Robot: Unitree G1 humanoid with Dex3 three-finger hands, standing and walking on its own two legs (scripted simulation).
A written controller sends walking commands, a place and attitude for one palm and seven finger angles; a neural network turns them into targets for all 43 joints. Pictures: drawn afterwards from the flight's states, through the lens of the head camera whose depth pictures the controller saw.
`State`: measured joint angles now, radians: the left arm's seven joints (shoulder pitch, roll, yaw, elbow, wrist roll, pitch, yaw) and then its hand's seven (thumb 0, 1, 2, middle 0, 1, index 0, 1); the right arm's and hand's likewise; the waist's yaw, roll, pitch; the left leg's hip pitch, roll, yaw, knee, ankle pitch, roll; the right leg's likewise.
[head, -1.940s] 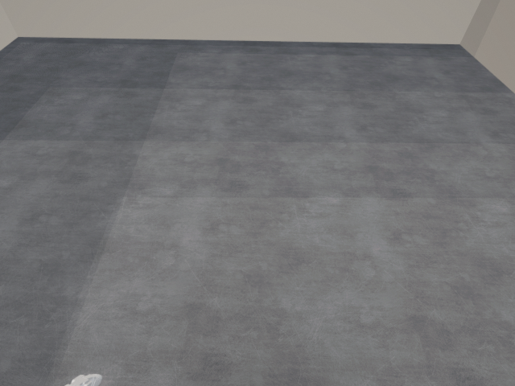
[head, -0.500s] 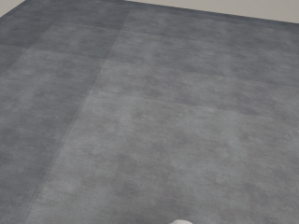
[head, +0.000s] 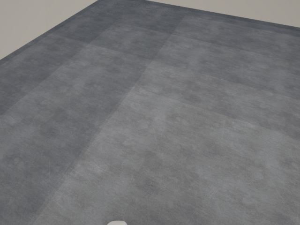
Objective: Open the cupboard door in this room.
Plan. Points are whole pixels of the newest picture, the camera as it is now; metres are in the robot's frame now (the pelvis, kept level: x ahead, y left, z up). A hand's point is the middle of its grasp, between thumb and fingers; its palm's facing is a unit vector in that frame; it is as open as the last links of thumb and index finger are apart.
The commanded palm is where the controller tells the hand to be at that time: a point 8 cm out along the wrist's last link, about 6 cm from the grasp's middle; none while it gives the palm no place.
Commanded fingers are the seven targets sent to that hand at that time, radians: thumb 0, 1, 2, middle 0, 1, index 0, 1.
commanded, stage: turn or walk to find it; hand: left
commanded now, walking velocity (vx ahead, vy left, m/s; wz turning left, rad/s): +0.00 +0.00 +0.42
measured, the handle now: out of the picture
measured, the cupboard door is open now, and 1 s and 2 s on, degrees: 0 0 0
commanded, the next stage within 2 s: stand and wait in 1.48 s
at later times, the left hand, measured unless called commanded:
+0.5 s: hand out of the picture +0.03 +0.21 -0.16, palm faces +0.25 -0.92 -0.29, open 7.4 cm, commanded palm none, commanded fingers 0.00 0.90 0.90 -0.20 -0.30 -0.20 -0.30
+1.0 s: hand out of the picture -0.07 +0.24 -0.18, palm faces +0.46 -0.86 -0.23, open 7.4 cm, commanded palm none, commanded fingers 0.00 0.90 0.90 -0.20 -0.30 -0.20 -0.30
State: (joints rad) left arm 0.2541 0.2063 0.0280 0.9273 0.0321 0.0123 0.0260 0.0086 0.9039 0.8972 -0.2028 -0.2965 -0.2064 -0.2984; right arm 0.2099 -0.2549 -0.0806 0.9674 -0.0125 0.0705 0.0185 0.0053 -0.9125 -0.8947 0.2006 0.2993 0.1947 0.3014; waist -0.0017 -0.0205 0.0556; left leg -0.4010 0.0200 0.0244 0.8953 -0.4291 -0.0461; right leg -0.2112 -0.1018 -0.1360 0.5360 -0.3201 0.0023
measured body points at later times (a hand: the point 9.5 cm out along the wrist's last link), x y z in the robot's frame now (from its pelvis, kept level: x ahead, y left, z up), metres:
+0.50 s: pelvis +0.00 -0.01 -0.01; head +0.03 -0.03 +0.44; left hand +0.01 +0.26 -0.13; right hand +0.13 -0.23 -0.17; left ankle -0.05 +0.12 -0.70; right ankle +0.02 -0.11 -0.74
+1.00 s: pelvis -0.02 +0.03 +0.00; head -0.01 +0.07 +0.45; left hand -0.10 +0.28 -0.16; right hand +0.15 -0.16 -0.13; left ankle -0.06 +0.11 -0.74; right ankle +0.01 -0.12 -0.66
